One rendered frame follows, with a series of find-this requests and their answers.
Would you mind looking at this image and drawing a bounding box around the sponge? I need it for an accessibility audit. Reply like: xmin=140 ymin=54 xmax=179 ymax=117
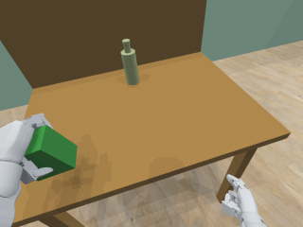
xmin=20 ymin=125 xmax=78 ymax=181

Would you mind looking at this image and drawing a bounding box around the table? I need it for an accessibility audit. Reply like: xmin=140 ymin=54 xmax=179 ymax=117
xmin=0 ymin=0 xmax=291 ymax=227

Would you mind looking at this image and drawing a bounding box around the left robot hand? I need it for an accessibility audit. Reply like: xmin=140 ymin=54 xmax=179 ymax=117
xmin=0 ymin=113 xmax=54 ymax=184

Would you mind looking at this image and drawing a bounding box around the robot right forearm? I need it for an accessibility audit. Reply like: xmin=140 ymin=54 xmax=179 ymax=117
xmin=240 ymin=212 xmax=267 ymax=227

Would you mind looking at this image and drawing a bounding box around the right robot hand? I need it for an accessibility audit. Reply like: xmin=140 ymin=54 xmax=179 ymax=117
xmin=222 ymin=174 xmax=258 ymax=219

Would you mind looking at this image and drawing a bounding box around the robot left forearm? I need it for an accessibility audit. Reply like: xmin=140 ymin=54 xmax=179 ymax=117
xmin=0 ymin=161 xmax=23 ymax=227

